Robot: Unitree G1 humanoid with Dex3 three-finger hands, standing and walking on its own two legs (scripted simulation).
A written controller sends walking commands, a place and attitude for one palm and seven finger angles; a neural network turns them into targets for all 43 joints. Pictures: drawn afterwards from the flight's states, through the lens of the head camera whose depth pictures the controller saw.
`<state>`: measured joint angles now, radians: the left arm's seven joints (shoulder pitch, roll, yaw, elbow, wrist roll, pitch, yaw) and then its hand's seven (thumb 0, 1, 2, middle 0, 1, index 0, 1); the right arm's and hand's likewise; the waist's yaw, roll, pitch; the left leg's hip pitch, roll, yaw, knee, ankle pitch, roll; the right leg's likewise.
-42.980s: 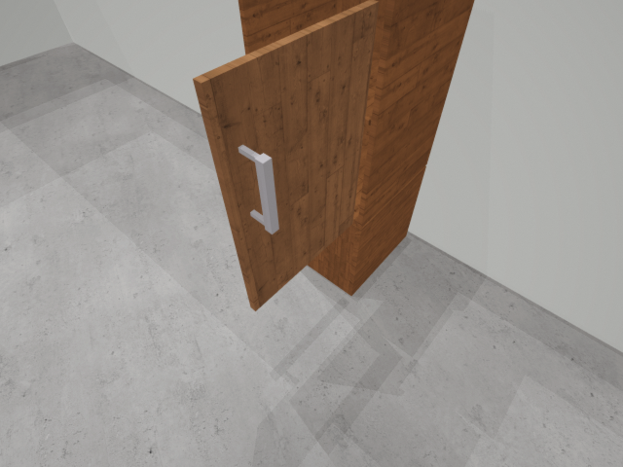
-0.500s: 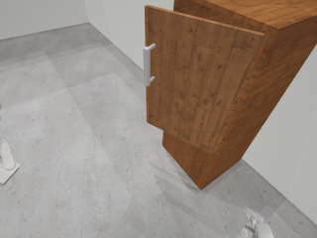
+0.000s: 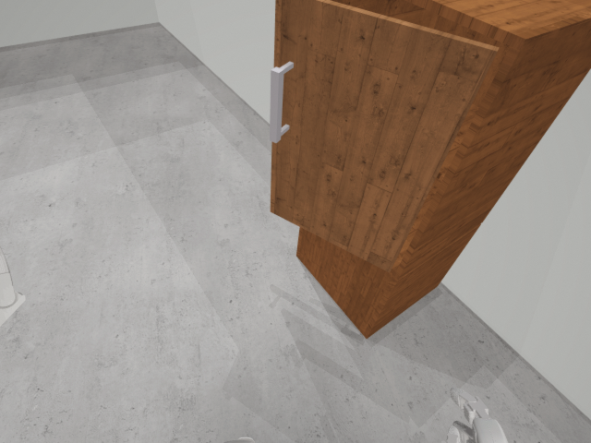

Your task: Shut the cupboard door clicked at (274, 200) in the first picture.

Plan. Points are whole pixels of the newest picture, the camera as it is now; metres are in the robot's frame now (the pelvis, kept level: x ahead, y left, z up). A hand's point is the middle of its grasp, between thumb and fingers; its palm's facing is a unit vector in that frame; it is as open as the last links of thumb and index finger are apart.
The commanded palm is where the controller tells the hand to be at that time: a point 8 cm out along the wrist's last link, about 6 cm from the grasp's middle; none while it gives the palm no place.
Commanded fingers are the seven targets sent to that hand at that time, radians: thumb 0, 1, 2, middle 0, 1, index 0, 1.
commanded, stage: step back with the hand held close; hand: left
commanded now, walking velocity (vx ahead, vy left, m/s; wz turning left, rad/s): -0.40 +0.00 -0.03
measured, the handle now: (281, 103) +0.75 +0.06 +0.07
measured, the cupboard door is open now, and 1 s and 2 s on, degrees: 23 23 23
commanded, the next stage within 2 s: stop stepping back and stand still in 0.76 s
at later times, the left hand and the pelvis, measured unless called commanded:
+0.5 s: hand out of the picture +0.13 +0.25 +0.20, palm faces +0.42 -0.78 -0.47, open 7.4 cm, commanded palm +0.07 +0.28 +0.20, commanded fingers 0.00 0.90 0.90 -0.20 -0.30 -0.20 -0.30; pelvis -0.06 -0.02 +0.02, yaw +0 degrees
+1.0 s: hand out of the picture -0.01 +0.22 +0.19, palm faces +0.33 -0.82 -0.48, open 7.4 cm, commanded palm -0.06 +0.27 +0.20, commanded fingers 0.00 0.90 0.90 -0.20 -0.30 -0.20 -0.30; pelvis -0.22 -0.02 +0.02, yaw -4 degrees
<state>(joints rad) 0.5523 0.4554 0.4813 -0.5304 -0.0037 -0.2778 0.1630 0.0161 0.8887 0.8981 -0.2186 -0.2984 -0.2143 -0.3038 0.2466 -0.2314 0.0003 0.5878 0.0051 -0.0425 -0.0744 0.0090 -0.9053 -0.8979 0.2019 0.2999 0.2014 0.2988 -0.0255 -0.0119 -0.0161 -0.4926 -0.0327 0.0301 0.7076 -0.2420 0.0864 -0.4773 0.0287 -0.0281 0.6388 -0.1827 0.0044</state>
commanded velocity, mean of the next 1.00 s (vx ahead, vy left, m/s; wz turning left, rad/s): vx -0.28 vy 0.02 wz -0.03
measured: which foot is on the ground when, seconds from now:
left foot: down 0.00-0.34, up 0.36-0.52, down 0.54-0.88, up 0.90-1.00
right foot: down 0.00-0.60, up 0.62-0.80, down 0.82-1.00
